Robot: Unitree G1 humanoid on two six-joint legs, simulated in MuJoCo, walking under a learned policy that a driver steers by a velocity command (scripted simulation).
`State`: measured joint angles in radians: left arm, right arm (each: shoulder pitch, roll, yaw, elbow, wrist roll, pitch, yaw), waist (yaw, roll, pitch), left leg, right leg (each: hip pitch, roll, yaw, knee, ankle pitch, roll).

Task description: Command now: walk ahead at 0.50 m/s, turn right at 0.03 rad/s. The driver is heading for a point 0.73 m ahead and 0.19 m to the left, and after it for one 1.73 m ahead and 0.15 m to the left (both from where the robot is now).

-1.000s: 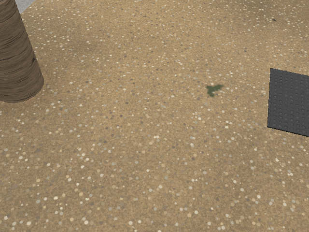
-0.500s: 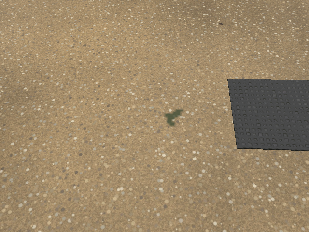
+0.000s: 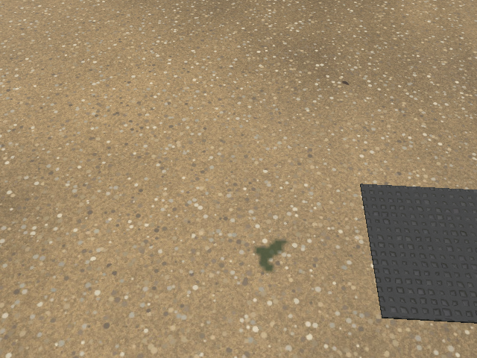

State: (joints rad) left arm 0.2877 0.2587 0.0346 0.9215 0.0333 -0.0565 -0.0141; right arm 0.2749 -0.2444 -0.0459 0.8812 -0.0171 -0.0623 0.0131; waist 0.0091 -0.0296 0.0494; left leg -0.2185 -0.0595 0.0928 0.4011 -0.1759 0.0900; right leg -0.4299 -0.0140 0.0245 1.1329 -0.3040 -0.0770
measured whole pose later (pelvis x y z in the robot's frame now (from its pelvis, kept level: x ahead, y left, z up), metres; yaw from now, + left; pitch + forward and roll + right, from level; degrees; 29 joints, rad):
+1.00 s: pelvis +0.53 +0.01 -0.02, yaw +19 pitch +0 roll +0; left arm 0.31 0.22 0.04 0.94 0.01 -0.07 0.01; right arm 0.15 -0.26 -0.07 0.86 -0.02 -0.02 0.02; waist 0.01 0.00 0.07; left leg -0.36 -0.10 0.09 0.58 -0.22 0.15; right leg -0.28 -0.05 -0.07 1.23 -0.39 -0.01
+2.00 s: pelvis +0.72 +0.08 +0.00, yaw +14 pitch +1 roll -1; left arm 0.19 0.31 0.10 0.83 0.03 0.06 -0.01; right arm 0.25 -0.27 -0.04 0.83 -0.03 0.02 -0.06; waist 0.00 -0.05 0.03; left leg -0.19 -0.03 0.01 0.40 -0.22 0.05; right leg -0.53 0.12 0.09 1.01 -0.37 0.02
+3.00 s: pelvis +0.73 +0.07 +0.01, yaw -6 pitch -2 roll +0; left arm 0.22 0.25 0.00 0.98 0.01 0.02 0.02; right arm 0.19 -0.23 0.00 0.90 -0.01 0.00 -0.02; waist 0.01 -0.02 0.04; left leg -0.14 -0.03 0.01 0.38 -0.21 0.04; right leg -0.11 0.06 0.09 0.36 -0.21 -0.02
